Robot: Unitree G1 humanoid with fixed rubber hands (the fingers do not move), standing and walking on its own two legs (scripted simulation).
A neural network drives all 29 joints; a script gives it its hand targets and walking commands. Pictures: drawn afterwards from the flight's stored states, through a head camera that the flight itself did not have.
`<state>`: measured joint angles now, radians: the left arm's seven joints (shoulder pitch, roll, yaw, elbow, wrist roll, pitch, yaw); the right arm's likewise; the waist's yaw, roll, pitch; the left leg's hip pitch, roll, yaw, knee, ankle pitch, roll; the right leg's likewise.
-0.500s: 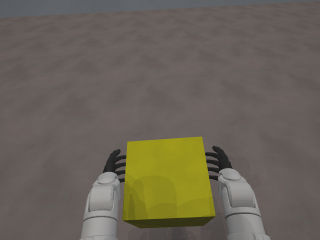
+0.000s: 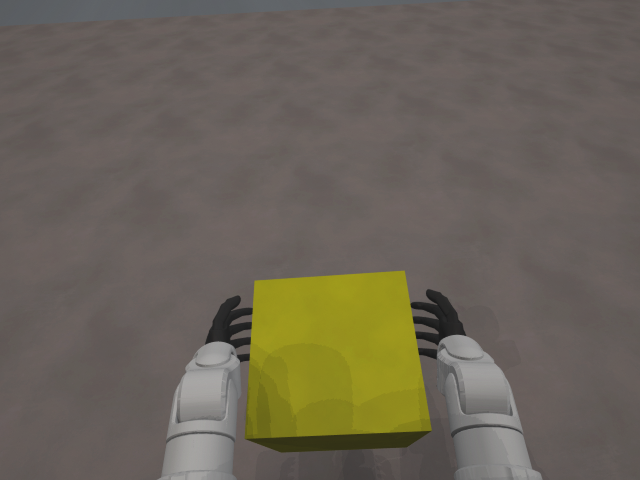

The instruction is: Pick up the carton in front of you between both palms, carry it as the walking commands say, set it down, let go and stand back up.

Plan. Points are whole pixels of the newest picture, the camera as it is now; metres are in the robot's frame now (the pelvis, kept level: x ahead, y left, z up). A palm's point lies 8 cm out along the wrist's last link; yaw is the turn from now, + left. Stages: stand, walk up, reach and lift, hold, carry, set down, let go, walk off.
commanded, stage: carry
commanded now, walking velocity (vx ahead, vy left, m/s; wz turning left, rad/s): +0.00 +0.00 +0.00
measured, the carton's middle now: (336, 370) +0.32 +0.00 -0.07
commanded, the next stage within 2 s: hold in 0.16 s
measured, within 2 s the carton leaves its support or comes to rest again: neither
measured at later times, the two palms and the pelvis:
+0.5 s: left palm (180, 388) +0.24 +0.19 +0.05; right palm (412, 321) +0.32 -0.10 +0.05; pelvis +0.00 -0.04 +0.01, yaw +14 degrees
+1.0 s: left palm (233, 369) +0.26 +0.13 +0.05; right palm (449, 310) +0.35 -0.15 +0.05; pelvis +0.01 -0.10 +0.00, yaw +17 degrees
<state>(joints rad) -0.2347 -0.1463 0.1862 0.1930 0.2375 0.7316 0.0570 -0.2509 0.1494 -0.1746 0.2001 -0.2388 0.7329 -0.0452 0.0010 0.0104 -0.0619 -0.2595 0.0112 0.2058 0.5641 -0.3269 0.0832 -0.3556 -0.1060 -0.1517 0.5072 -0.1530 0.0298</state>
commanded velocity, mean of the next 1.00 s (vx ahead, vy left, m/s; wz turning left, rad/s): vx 0.00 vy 0.00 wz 0.00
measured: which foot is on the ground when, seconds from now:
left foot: down 0.00-1.00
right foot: down 0.00-1.00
